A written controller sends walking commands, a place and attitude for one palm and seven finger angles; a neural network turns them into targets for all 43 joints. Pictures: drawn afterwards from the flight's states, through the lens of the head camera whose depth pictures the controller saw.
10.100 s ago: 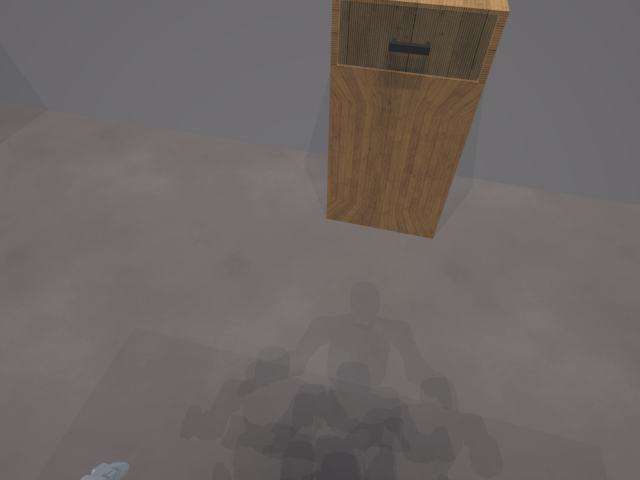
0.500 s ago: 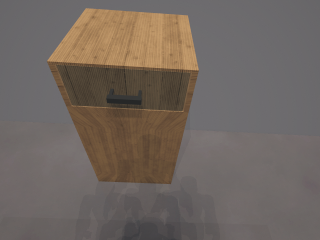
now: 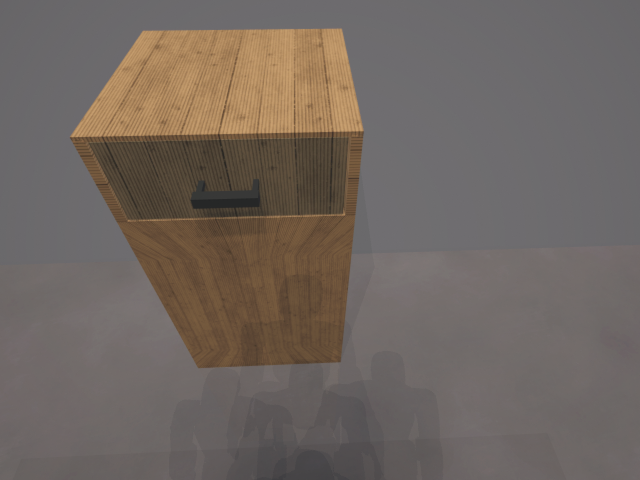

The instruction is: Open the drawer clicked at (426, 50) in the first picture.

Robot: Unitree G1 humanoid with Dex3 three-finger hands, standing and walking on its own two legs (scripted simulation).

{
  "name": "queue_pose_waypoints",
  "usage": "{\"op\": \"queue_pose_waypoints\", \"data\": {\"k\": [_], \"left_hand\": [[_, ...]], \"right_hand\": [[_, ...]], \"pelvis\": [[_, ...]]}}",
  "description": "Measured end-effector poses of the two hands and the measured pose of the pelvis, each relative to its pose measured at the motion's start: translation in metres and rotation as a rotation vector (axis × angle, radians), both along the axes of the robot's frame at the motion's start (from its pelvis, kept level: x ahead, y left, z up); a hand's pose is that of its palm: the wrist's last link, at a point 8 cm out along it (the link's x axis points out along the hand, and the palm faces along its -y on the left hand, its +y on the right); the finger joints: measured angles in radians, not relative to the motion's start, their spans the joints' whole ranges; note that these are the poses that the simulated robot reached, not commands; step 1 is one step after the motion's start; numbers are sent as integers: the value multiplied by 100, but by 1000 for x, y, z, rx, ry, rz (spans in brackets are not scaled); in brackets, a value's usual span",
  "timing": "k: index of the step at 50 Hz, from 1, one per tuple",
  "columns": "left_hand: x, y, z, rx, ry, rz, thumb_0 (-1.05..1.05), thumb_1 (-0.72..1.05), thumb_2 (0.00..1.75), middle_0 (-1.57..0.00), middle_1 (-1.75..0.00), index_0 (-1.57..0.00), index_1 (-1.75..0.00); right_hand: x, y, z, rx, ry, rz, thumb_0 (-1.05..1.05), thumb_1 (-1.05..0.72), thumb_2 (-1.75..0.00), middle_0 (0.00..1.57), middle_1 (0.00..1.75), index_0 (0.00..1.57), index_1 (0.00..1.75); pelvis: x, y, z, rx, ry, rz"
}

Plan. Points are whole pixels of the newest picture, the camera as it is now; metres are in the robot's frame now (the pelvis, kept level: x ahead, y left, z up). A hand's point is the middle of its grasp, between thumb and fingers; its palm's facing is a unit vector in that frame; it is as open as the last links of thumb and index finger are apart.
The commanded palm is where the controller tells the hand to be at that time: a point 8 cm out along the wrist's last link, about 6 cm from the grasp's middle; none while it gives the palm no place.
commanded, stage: come to a stop and stand still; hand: left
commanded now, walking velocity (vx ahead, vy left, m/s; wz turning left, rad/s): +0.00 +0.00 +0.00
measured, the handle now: (227, 192) +0.57 +0.19 +0.02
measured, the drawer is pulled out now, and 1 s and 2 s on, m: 0.00 0.00 0.00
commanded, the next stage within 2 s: look again from close up in 0.04 s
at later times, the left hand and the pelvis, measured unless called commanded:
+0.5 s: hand out of the picture +0.02 +0.20 -0.18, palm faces +0.01 -0.98 -0.21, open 7.3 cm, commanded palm none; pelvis +0.01 +0.03 -0.01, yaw +0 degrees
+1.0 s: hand (141, 411) +0.21 +0.24 -0.04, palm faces -0.01 -0.32 -0.95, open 7.8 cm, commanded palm +0.15 +0.25 -0.03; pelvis +0.00 +0.02 -0.03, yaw -2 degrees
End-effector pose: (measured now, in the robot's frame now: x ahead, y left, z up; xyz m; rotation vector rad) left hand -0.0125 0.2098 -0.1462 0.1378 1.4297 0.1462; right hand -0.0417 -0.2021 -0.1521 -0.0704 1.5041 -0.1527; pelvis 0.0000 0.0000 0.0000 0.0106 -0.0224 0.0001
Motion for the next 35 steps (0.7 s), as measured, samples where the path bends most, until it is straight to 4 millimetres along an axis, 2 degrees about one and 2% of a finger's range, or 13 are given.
{"op": "queue_pose_waypoints", "data": {"k": [8, 13, 19, 26, 35], "left_hand": [[-3, -1, -1, -1, 5, 1, 1, 92, 90, -20, -30, -20, -30], [-1, 7, -6, -1, -19, -27, 1, 91, 90, -20, -30, -20, -30], [17, 28, -6, 19, -62, -25, 1, 91, 90, -20, -30, -20, -30], [32, 44, -3, 32, -93, -25, 1, 91, 90, -20, -30, -20, -30], [35, 47, -5, 20, -69, -29, 1, 91, 90, -20, -30, -20, -30]], "right_hand": [[-6, 3, 0, 0, 16, 0, 0, -91, -90, 20, 30, 20, 30], [12, 4, -6, -8, -61, 9, 0, -91, -90, 20, 30, 20, 30], [35, 15, -7, -15, -126, 42, 1, -92, -90, 20, 30, 20, 30], [50, 16, -3, -35, -139, 63, 1, -93, -90, 20, 30, 20, 30], [62, 14, 2, -55, -145, 68, 1, -92, -90, 20, 30, 20, 30]], "pelvis": [[0, 2, -1, -7, 9, 1], [0, 12, -8, -32, 14, 4], [6, 23, -10, -19, 7, 4], [11, 31, -8, -10, 6, -2], [16, 34, -6, -6, 8, -6]]}}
